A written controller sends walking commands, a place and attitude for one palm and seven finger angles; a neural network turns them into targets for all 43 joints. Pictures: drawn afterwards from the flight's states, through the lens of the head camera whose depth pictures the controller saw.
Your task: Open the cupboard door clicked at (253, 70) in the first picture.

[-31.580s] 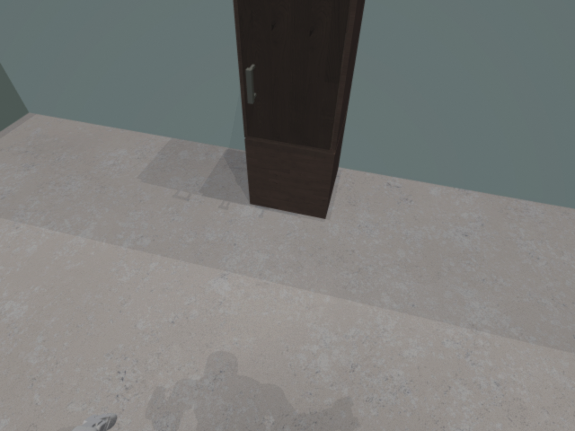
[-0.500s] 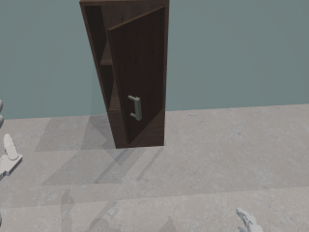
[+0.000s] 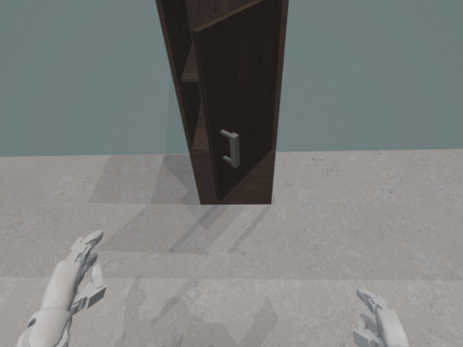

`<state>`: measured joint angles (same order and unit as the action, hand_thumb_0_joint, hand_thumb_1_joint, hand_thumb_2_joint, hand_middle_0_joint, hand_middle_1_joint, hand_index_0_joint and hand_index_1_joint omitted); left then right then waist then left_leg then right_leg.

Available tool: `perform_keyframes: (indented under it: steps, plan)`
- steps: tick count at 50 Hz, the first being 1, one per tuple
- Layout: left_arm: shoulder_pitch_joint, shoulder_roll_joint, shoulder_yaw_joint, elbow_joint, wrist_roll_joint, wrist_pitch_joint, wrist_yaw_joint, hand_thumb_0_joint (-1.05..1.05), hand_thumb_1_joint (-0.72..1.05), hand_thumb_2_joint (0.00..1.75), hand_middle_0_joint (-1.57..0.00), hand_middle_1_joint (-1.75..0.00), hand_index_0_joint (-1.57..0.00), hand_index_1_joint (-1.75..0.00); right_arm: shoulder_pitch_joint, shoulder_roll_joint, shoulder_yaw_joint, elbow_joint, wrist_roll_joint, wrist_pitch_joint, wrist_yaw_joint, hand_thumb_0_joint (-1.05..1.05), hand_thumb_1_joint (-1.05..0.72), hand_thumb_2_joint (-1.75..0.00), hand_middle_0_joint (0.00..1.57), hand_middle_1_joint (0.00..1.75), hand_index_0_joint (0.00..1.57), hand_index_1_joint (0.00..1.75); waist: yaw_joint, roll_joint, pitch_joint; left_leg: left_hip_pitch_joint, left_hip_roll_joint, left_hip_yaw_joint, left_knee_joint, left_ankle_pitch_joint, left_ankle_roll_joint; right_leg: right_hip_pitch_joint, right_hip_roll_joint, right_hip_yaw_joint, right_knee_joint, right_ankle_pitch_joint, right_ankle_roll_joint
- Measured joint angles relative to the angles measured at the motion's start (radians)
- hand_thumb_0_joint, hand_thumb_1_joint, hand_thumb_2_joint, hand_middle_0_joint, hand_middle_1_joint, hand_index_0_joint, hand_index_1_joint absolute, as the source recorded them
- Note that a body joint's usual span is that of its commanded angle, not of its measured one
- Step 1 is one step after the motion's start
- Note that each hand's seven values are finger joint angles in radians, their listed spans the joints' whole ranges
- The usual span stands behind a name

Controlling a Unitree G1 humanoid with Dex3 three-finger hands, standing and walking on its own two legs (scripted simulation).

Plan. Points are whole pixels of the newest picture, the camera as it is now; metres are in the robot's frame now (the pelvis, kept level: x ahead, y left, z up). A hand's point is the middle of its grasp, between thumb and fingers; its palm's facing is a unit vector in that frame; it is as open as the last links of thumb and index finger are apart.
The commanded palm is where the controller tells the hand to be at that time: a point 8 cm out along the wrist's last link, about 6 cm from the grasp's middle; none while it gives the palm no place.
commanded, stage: let the arm hang, fingers relaxed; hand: left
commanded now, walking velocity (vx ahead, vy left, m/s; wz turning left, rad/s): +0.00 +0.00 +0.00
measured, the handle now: (230, 148) +0.69 +0.06 -0.10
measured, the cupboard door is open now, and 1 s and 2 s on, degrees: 53 53 53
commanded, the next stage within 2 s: look to check the result in 0.98 s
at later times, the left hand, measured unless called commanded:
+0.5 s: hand out of the picture -0.10 +0.22 -0.16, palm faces +0.04 -0.97 -0.25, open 7.3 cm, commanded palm none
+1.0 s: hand out of the picture -0.02 +0.19 -0.16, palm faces +0.04 -0.98 -0.19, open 7.3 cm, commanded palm none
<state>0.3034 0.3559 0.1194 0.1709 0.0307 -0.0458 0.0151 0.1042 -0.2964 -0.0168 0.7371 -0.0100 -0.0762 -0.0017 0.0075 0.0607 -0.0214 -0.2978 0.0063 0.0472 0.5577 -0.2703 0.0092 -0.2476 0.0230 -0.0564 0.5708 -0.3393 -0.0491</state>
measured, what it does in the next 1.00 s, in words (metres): stands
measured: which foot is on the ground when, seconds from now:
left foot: down 0.00-1.00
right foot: down 0.00-1.00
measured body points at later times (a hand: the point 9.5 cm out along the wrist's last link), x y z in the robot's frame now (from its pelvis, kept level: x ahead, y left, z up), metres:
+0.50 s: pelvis -0.04 +0.02 +0.01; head -0.02 +0.01 +0.46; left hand -0.10 +0.27 -0.14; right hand -0.06 -0.21 -0.15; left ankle +0.02 +0.12 -0.73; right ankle -0.02 -0.08 -0.73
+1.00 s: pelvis -0.03 +0.01 +0.01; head -0.02 +0.01 +0.46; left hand -0.02 +0.24 -0.15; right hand -0.03 -0.20 -0.15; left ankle +0.02 +0.12 -0.73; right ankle -0.02 -0.08 -0.73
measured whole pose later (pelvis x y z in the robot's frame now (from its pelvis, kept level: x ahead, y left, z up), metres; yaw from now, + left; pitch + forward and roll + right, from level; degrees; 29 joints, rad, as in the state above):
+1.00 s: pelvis -0.03 +0.01 +0.01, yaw +1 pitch -2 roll +0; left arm 0.25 0.15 0.01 1.13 0.02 0.00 0.03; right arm 0.29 -0.14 -0.01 1.13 -0.02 0.00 -0.04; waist -0.01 0.01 0.03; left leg -0.22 -0.02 0.04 0.40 -0.15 0.03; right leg -0.17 0.01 -0.07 0.42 -0.23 -0.03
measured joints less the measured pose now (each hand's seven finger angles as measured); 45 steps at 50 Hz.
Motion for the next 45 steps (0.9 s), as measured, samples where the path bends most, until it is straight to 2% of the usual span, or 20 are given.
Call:
perform_keyframes:
  steps: [4, 9, 12, 16, 22, 27, 45]
  plan:
    - [-0.062, -0.090, -0.101, 0.379, 0.004, 0.077, -0.029, 0.00, 0.90, 0.90, -0.20, -0.30, -0.20, -0.30, -0.010, 0.008, 0.012, 0.061, -0.016, 0.047, 0.003, 0.01, -0.91, -0.90, 0.20, 0.30, 0.21, 0.30, -0.017, -0.024, 0.028, -0.006, -0.010, -0.007, 0.005, 0.018, 0.005, -0.007, -0.011, -0.008, 0.016, 0.011, 0.002]
    - [-0.035, -0.165, -0.138, 0.651, -0.008, 0.099, -0.016, 0.01, 0.91, 0.90, -0.21, -0.30, -0.20, -0.30, 0.048, 0.054, 0.033, 0.154, -0.023, 0.087, -0.004, 0.01, -0.91, -0.90, 0.20, 0.30, 0.21, 0.30, -0.012, -0.099, 0.080, 0.025, -0.009, -0.020, -0.042, 0.057, 0.002, 0.030, -0.007, -0.021, -0.036, 0.048, 0.001]
    - [-0.018, -0.150, -0.117, 0.748, -0.012, 0.093, -0.004, 0.00, 0.97, 0.90, -0.21, -0.30, -0.20, -0.30, 0.091, 0.079, 0.035, 0.218, -0.021, 0.106, -0.012, 0.01, -0.91, -0.90, 0.20, 0.30, 0.20, 0.30, 0.003, -0.110, 0.102, 0.032, -0.002, -0.034, -0.065, 0.079, 0.000, 0.053, 0.002, -0.035, -0.085, 0.081, -0.002]
    - [0.016, -0.138, -0.115, 0.851, -0.013, 0.089, -0.009, 0.00, 0.96, 0.90, -0.21, -0.30, -0.20, -0.30, 0.138, 0.097, 0.027, 0.286, -0.020, 0.122, -0.020, 0.01, -0.91, -0.90, 0.20, 0.30, 0.20, 0.30, 0.010, -0.084, 0.111, 0.034, 0.000, -0.041, -0.083, 0.098, 0.005, 0.070, 0.006, -0.042, -0.131, 0.114, 0.002]
    - [0.049, -0.140, -0.109, 0.946, -0.013, 0.085, -0.006, 0.00, 0.93, 0.90, -0.21, -0.30, -0.20, -0.30, 0.191, 0.116, 0.015, 0.345, -0.017, 0.120, -0.024, 0.01, -0.91, -0.90, 0.20, 0.30, 0.20, 0.30, 0.004, -0.039, 0.103, 0.039, -0.010, -0.030, -0.107, 0.116, 0.019, 0.069, -0.004, -0.032, -0.148, 0.132, 0.013]
    - [0.043, -0.147, -0.103, 0.971, -0.012, 0.078, 0.000, 0.00, 0.91, 0.90, -0.20, -0.30, -0.20, -0.30, 0.213, 0.132, 0.010, 0.371, -0.016, 0.112, -0.025, 0.01, -0.91, -0.90, 0.20, 0.30, 0.20, 0.30, -0.004, -0.025, 0.089, 0.040, -0.020, -0.019, -0.123, 0.126, 0.027, 0.056, -0.014, -0.021, -0.138, 0.131, 0.019]
    - [-0.052, -0.212, -0.110, 0.956, -0.012, 0.046, 0.010, 0.00, 0.91, 0.90, -0.20, -0.30, -0.20, -0.30, 0.194, 0.151, 0.006, 0.392, -0.015, 0.080, -0.033, 0.00, -0.91, -0.90, 0.20, 0.30, 0.20, 0.30, -0.018, -0.050, 0.049, 0.070, -0.028, -0.009, -0.152, 0.124, 0.026, 0.069, -0.022, -0.008, -0.136, 0.116, 0.022]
